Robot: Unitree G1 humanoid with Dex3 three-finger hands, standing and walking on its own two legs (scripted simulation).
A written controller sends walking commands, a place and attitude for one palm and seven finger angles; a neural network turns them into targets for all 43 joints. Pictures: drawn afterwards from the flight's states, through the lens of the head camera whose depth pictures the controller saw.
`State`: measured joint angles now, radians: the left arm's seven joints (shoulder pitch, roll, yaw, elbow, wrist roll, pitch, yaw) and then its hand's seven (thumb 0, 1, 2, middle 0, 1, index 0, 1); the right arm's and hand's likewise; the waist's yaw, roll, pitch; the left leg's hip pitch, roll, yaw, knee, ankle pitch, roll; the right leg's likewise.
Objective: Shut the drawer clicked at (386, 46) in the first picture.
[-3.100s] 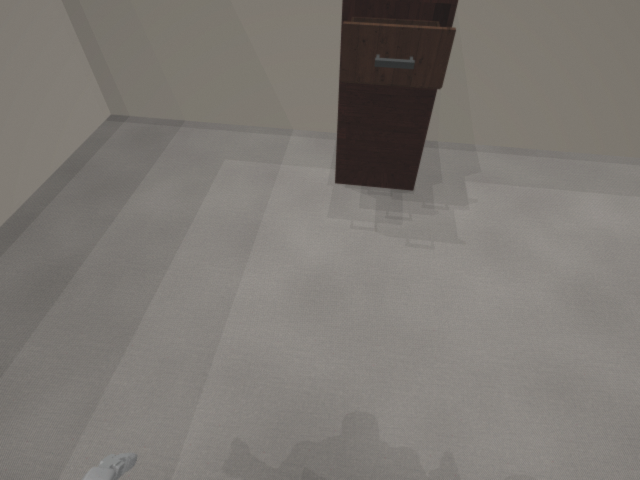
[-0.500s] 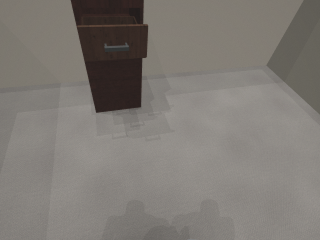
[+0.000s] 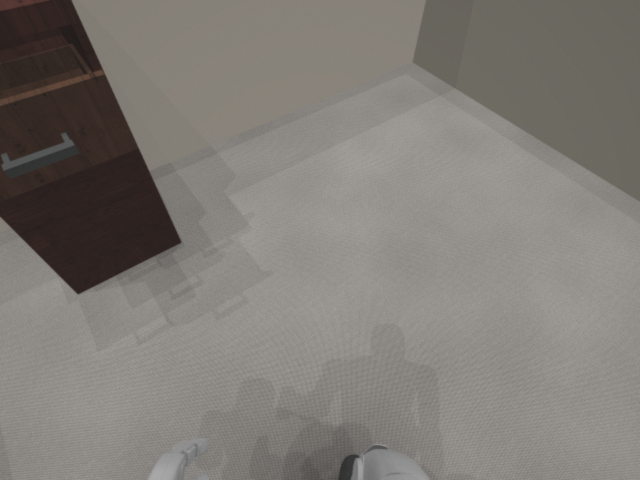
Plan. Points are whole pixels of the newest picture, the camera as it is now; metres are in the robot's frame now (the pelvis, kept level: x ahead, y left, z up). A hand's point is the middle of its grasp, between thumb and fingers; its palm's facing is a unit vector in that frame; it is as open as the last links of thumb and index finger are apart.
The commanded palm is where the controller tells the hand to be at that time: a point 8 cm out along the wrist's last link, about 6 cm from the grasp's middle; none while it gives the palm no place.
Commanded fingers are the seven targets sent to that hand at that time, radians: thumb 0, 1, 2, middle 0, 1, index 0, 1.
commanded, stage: walk to a spot facing it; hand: left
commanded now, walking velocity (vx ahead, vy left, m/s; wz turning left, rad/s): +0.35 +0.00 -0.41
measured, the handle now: (39, 153) +0.68 +0.52 -0.03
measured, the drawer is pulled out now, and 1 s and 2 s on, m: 0.23 0.23 0.23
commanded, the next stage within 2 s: turn to face it in 0.34 s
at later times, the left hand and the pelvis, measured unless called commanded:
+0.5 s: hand (189, 459) +0.18 +0.18 -0.17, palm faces +0.00 -0.98 -0.18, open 7.4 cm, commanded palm none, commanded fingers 0.00 0.90 0.90 -0.20 -0.30 -0.20 -0.30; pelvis +0.20 +0.01 +0.01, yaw -7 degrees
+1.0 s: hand (201, 326) +0.37 +0.19 -0.14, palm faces +0.10 -0.96 -0.28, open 7.4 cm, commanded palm none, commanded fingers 0.00 0.90 0.90 -0.20 -0.30 -0.20 -0.30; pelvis +0.26 -0.02 +0.01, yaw +5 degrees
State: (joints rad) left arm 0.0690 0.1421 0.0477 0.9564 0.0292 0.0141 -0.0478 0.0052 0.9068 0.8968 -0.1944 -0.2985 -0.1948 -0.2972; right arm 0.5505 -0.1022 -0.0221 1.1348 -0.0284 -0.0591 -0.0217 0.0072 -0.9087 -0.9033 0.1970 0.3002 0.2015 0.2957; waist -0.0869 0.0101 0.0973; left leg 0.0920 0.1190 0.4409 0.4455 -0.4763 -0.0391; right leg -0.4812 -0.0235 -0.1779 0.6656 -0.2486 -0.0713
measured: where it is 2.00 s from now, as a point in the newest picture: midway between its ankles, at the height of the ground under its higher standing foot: (320, 458)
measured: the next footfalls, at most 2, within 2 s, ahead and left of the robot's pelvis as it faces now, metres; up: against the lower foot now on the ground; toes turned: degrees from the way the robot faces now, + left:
right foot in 0.02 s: +0.15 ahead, -0.09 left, +0.00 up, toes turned -10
left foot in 0.52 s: +0.33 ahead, +0.10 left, +0.00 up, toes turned +1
